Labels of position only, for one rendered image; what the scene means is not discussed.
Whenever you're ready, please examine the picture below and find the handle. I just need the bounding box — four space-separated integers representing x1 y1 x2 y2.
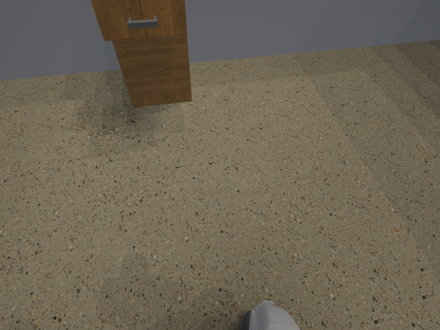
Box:
127 16 159 29

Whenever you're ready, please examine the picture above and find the drawer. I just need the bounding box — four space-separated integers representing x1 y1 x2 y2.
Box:
91 0 187 41

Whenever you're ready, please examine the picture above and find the cabinet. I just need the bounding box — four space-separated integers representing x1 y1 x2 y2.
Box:
112 35 192 108

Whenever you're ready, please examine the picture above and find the right robot thigh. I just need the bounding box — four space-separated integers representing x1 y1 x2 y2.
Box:
250 305 300 330

